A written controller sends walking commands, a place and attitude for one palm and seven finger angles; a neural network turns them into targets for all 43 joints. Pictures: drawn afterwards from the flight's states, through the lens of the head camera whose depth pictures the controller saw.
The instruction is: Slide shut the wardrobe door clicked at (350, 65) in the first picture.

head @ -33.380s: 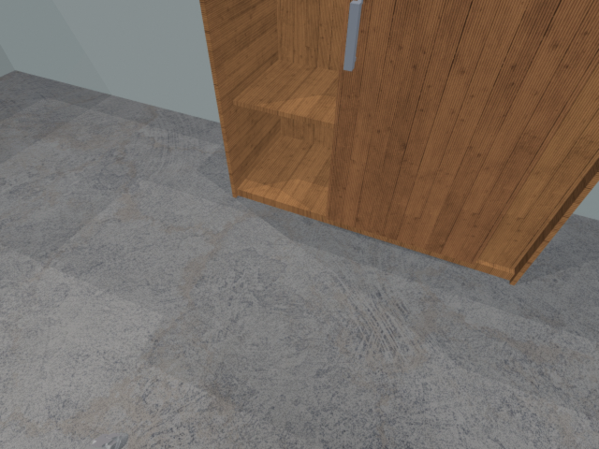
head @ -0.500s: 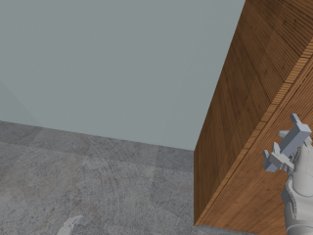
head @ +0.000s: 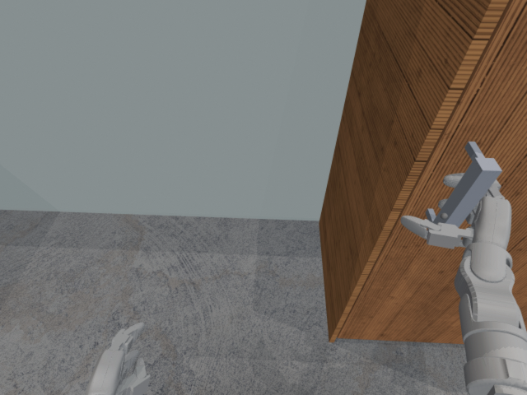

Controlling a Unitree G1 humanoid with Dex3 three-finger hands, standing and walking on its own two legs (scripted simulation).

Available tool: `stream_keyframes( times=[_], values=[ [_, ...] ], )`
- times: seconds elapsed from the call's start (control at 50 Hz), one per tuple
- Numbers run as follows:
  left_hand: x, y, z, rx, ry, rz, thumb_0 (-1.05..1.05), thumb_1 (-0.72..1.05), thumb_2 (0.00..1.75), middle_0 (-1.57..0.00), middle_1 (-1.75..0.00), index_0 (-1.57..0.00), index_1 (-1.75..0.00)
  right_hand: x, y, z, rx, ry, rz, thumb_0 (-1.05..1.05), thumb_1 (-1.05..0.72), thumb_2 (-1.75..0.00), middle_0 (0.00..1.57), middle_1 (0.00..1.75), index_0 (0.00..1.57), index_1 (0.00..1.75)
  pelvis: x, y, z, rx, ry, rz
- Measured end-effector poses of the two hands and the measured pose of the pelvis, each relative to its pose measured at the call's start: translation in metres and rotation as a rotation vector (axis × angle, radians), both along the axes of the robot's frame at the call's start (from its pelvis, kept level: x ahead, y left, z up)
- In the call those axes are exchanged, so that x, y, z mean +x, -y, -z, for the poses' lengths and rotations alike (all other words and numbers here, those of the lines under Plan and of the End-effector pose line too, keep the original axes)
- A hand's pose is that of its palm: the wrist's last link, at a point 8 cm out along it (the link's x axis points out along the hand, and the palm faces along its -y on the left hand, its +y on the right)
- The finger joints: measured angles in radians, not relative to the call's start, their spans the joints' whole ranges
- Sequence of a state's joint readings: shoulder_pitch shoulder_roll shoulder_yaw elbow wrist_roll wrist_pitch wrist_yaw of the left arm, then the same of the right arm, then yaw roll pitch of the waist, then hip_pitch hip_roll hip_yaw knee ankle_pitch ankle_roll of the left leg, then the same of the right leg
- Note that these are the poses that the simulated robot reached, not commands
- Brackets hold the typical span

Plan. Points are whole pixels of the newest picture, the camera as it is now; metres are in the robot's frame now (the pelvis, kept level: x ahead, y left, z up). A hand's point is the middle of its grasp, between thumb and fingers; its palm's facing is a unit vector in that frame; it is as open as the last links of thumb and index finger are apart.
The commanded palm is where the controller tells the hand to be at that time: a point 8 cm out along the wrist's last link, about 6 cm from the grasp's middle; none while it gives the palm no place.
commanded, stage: loosen the grip on the handle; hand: right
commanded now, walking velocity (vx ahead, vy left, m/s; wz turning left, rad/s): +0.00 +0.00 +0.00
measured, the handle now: (453, 195) +0.41 -0.28 +0.09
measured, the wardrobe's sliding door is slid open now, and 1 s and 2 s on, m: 0.00 0.00 0.00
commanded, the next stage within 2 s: slip the hand off the handle in 0.26 s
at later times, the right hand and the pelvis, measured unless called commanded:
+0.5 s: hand (455, 226) +0.37 -0.28 +0.07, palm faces +0.43 +0.87 -0.23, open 14.3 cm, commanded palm +0.33 -0.32 +0.09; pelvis +0.04 -0.01 -0.01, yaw +0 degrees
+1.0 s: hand (493, 226) +0.37 -0.34 +0.07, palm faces +0.45 +0.87 -0.22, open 14.5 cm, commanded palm +0.31 -0.37 +0.09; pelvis +0.03 -0.01 -0.01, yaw -1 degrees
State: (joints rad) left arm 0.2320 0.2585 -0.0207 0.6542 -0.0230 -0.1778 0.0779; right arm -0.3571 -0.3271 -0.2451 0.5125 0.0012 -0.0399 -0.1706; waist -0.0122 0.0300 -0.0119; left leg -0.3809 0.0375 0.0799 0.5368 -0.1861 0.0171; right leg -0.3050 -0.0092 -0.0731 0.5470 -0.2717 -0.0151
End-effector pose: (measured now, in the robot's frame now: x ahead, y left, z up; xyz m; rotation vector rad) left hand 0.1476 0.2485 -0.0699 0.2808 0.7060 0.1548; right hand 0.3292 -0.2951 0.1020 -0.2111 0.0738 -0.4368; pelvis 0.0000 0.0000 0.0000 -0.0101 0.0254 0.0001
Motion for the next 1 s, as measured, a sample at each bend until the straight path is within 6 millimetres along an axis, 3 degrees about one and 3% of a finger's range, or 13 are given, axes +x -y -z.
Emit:
stream_keyframes(
  times=[0.08, 0.18, 0.4, 0.52, 0.66, 0.84, 1.0],
  values=[
    [0.008, 0.007, 0.003, -0.003, -0.013, 0.014, 0.01, 0.9, 0.9, -0.2, -0.3, -0.2, -0.3, 0.002, 0.001, 0.003, 0.019, 0.019, 0.002, 0.0, 0.31, -0.32, 0.37, 1.31, 0.4, 1.35, 0.009, 0.002, 0.001, 0.008, -0.002, 0.008],
    [0.02, 0.016, 0.009, -0.012, -0.033, 0.036, 0.01, 0.9, 0.9, -0.2, -0.3, -0.21, -0.3, 0.006, 0.009, 0.016, -0.007, -0.035, 0.009, 0.0, 0.46, -0.25, 0.35, 1.27, 0.36, 1.29, 0.021, 0.005, 0.003, 0.012, -0.019, 0.015],
    [0.037, 0.029, 0.019, -0.04, -0.063, 0.053, 0.01, 0.9, 0.9, -0.2, -0.3, -0.21, -0.3, 0.002, 0.007, 0.012, 0.001, 0.035, -0.012, -0.01, 0.54, -0.21, 0.27, 1.17, 0.31, 1.2, 0.039, 0.013, 0.006, 0.018, -0.041, 0.015],
    [0.04, 0.028, 0.017, -0.038, -0.066, 0.031, 0.01, 0.9, 0.9, -0.2, -0.3, -0.21, -0.3, -0.005, 0.03, 0.023, 0.007, -0.052, 0.038, -0.01, 0.54, -0.21, 0.26, 1.15, 0.3, 1.19, 0.041, 0.011, 0.006, 0.017, -0.049, 0.009],
    [0.036, 0.02, 0.02, -0.004, -0.084, 0.038, 0.01, 0.9, 0.9, -0.2, -0.3, -0.21, -0.3, -0.015, 0.053, 0.016, -0.012, 0.013, 0.061, -0.01, 0.54, -0.2, 0.26, 1.15, 0.27, 1.16, 0.039, 0.011, 0.008, 0.023, -0.057, 0.02],
    [0.021, 0.012, 0.025, 0.014, -0.119, 0.009, 0.01, 0.9, 0.9, -0.2, -0.3, -0.21, -0.3, -0.002, 0.067, 0.02, 0.008, -0.034, 0.023, -0.01, 0.55, -0.2, 0.26, 1.15, 0.26, 1.16, 0.033, 0.011, 0.011, 0.025, -0.075, 0.026],
    [0.002, 0.009, 0.03, 0.008, -0.159, -0.007, 0.01, 0.9, 0.9, -0.2, -0.3, -0.2, -0.3, -0.005, 0.081, 0.017, -0.006, -0.001, 0.041, -0.01, 0.54, -0.2, 0.26, 1.15, 0.28, 1.17, 0.031, 0.011, 0.013, 0.025, -0.089, 0.016]
  ],
)
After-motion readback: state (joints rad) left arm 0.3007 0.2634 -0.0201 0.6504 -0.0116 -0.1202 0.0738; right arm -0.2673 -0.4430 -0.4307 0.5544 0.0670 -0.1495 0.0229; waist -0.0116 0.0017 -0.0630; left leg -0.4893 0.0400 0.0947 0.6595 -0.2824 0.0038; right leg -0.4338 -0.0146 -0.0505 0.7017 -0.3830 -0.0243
